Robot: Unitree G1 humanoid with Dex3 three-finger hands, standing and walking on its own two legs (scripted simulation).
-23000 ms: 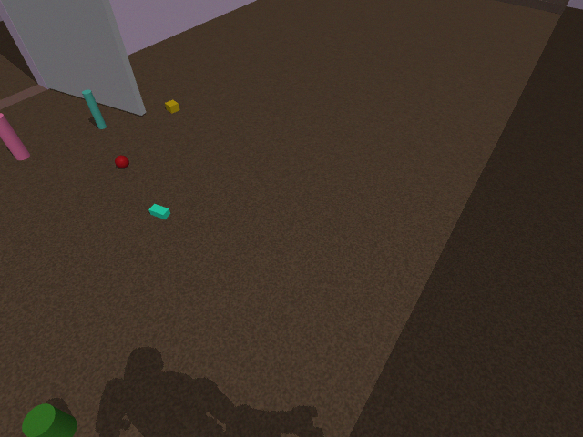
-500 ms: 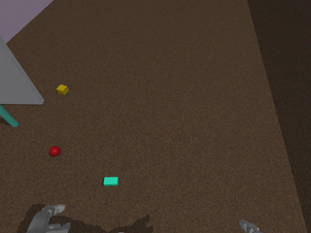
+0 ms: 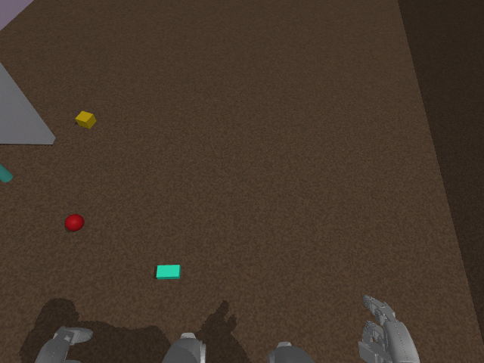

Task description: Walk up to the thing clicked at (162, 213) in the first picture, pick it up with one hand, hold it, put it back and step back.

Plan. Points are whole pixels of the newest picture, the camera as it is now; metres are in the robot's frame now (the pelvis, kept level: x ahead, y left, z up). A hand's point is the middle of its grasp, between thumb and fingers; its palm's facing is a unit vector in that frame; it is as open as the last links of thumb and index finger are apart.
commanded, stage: rise first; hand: left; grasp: from above
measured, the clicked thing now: (168, 272) +0.45 +0.24 -0.69
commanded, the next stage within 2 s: none
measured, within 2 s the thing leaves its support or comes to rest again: neither
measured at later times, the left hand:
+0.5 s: hand out of the picture +0.12 +0.26 -0.18, palm faces -0.24 -0.82 -0.52, open 13.9 cm
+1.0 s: hand (119, 318) +0.25 +0.30 -0.39, palm faces -0.50 -0.34 -0.80, open 13.5 cm
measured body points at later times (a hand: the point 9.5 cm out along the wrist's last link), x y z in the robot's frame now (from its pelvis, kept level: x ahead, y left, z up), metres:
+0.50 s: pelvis -0.02 +0.00 -0.05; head +0.11 +0.02 +0.38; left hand +0.13 +0.31 -0.15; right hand +0.17 -0.24 -0.14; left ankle +0.02 +0.12 -0.67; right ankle -0.02 -0.14 -0.67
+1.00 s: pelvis -0.09 +0.00 -0.25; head +0.12 +0.01 +0.15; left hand +0.28 +0.31 -0.34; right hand +0.07 -0.28 -0.38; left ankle +0.02 +0.12 -0.67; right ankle -0.03 -0.14 -0.67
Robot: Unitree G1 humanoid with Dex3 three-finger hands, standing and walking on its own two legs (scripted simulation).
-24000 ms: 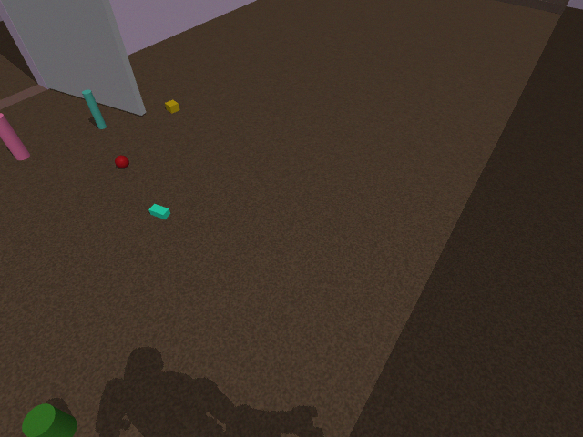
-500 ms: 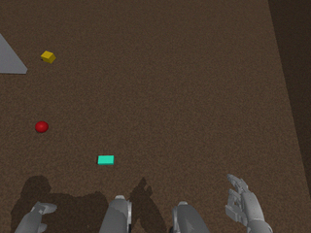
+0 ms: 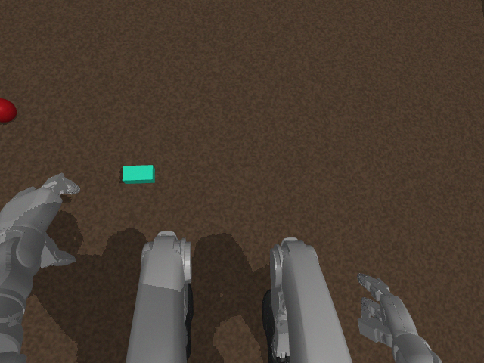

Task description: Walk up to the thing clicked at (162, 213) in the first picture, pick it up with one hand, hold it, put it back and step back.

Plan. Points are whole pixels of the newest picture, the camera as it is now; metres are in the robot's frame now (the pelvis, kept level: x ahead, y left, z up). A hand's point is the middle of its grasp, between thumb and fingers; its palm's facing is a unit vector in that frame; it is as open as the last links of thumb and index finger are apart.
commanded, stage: rise first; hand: left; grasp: from above
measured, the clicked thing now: (139, 174) +0.52 +0.29 -0.44
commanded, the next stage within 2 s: none
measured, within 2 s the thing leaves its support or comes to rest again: neither
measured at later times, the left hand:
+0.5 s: hand (87, 195) +0.40 +0.34 -0.25, palm faces -0.48 -0.07 -0.88, open 13.3 cm
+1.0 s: hand (100, 187) +0.44 +0.33 -0.30, palm faces -0.46 -0.04 -0.89, open 13.3 cm
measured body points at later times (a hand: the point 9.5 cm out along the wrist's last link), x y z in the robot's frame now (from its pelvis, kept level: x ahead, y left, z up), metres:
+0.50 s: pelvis -0.02 +0.01 -0.10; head +0.21 +0.06 +0.29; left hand +0.42 +0.34 -0.20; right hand +0.05 -0.28 -0.21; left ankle +0.09 +0.13 -0.42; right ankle +0.07 -0.13 -0.42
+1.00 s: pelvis -0.01 +0.00 -0.13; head +0.24 +0.07 +0.24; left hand +0.46 +0.33 -0.25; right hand +0.06 -0.27 -0.25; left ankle +0.09 +0.13 -0.42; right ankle +0.07 -0.13 -0.42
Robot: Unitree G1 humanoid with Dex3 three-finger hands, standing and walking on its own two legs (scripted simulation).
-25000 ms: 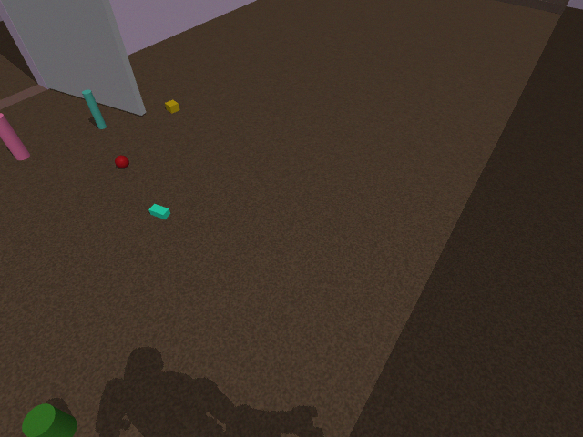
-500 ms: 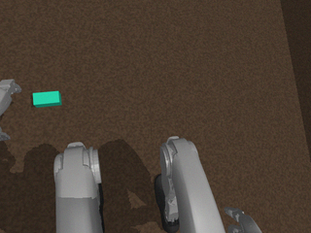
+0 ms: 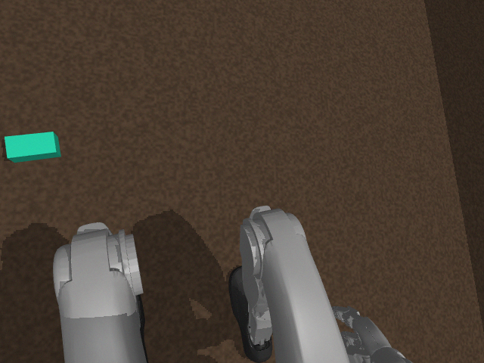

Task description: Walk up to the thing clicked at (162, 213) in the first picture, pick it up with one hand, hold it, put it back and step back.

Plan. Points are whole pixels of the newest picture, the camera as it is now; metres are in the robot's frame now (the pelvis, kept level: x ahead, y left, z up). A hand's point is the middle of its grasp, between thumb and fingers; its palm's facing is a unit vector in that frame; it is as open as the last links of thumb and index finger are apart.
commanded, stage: rise first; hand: left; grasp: from above
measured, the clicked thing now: (34, 147) +0.49 +0.34 -0.31
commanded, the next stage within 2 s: approach in 1.66 s
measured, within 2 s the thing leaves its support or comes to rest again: neither
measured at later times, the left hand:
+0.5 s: hand out of the picture +0.42 +0.37 -0.19, palm faces -0.45 -0.12 -0.89, open 13.7 cm
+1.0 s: hand out of the picture +0.44 +0.37 -0.20, palm faces -0.46 -0.11 -0.88, open 13.9 cm
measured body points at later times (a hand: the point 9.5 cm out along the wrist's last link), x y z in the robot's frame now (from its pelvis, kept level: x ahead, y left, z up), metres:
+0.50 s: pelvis +0.00 +0.00 -0.01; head +0.25 +0.11 +0.35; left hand +0.44 +0.38 -0.14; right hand +0.09 -0.27 -0.11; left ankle +0.08 +0.14 -0.29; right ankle +0.09 -0.12 -0.29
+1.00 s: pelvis +0.00 +0.01 -0.01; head +0.25 +0.11 +0.35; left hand +0.46 +0.37 -0.15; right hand +0.07 -0.26 -0.10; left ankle +0.08 +0.14 -0.29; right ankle +0.09 -0.12 -0.29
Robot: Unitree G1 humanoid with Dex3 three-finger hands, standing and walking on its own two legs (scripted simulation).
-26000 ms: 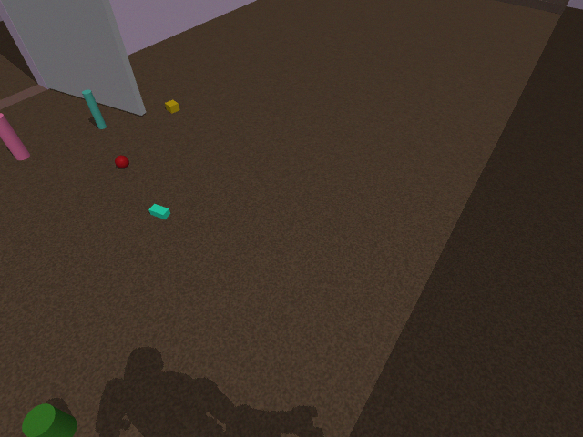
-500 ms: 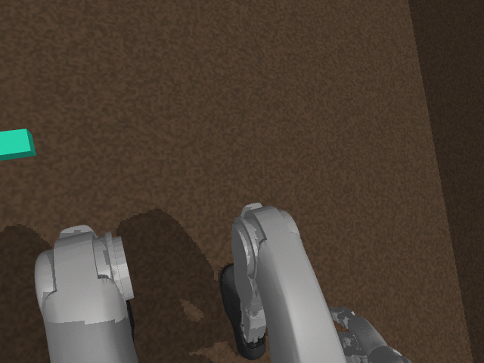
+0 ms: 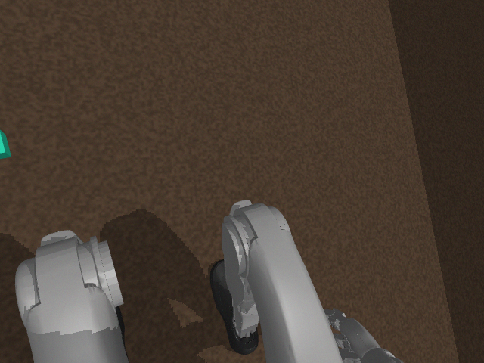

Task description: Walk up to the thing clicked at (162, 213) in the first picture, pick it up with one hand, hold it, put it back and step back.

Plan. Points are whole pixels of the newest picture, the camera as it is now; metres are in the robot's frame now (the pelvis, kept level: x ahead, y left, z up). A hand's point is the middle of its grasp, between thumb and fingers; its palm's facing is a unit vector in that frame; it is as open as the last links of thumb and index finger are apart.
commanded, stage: rise first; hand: left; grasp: from above
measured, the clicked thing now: out of the picture +0.47 +0.36 -0.30
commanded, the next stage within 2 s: approach in 0.66 s
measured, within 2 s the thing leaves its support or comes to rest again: neither
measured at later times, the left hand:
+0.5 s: hand out of the picture +0.42 +0.39 -0.19, palm faces -0.46 -0.12 -0.88, open 13.9 cm
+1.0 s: hand out of the picture +0.45 +0.37 -0.17, palm faces -0.43 -0.08 -0.90, open 13.9 cm
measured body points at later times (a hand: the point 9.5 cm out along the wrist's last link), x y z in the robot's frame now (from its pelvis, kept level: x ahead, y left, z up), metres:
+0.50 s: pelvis +0.00 +0.00 +0.00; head +0.24 +0.13 +0.35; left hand +0.44 +0.39 -0.14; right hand +0.09 -0.26 -0.08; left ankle +0.07 +0.14 -0.28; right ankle +0.10 -0.12 -0.28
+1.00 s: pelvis +0.00 +0.00 +0.01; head +0.24 +0.12 +0.36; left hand +0.47 +0.37 -0.12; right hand +0.08 -0.26 -0.08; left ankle +0.07 +0.14 -0.28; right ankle +0.10 -0.12 -0.28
